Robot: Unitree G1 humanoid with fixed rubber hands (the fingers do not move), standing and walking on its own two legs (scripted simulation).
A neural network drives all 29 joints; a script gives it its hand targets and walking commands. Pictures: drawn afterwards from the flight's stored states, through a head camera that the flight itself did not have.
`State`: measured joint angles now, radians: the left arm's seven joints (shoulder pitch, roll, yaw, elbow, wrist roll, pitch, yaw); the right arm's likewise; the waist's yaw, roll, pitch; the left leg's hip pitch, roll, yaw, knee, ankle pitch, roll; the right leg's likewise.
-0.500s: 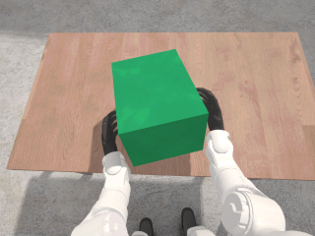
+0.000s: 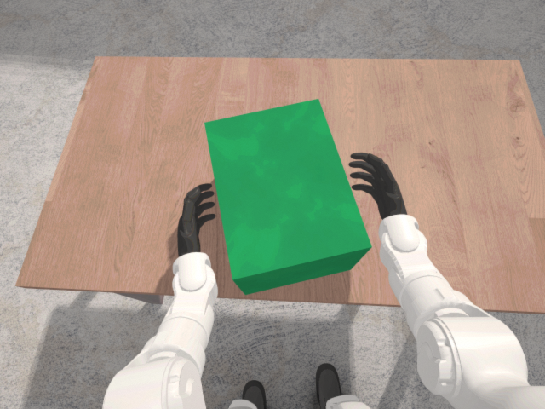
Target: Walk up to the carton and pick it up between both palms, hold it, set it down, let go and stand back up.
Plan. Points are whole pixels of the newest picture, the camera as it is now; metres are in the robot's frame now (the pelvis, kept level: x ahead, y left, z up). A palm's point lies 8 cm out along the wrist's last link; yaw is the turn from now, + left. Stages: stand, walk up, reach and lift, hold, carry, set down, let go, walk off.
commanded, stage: set down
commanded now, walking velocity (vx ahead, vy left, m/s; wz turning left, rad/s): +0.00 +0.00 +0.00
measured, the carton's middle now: (280, 199) +0.45 +0.00 -0.10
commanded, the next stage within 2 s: none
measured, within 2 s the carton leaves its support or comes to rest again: neither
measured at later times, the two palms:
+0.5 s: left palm (186, 283) +0.31 +0.15 -0.07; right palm (416, 256) +0.33 -0.20 -0.08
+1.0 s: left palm (195, 337) +0.23 +0.12 -0.04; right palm (474, 289) +0.27 -0.24 -0.02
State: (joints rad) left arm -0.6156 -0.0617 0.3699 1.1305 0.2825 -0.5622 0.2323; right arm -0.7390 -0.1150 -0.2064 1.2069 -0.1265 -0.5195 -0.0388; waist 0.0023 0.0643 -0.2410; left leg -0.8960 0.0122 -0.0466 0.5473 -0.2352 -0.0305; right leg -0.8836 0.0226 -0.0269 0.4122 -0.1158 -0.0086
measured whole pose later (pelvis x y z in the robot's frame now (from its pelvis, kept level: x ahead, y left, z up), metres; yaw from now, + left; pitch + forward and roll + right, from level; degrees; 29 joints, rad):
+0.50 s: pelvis -0.03 -0.01 +0.00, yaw +0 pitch +32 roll -1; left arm -0.44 -0.03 0.22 0.94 0.14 -0.48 0.21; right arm -0.62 -0.22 0.01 1.24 0.14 -0.53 0.01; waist 0.00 0.07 -0.21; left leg -0.93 0.01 -0.05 0.58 -0.20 -0.03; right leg -0.92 0.02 -0.03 0.45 -0.09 -0.01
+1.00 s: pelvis -0.08 -0.03 +0.00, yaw +1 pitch +15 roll +1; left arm -0.34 -0.01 0.08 0.89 0.04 -0.39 0.21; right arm -0.48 -0.29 0.08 1.06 0.26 -0.39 0.09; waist 0.00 -0.03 -0.10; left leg -0.68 0.01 -0.04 0.60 -0.19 -0.03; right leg -0.73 0.02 -0.03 0.59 -0.15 -0.03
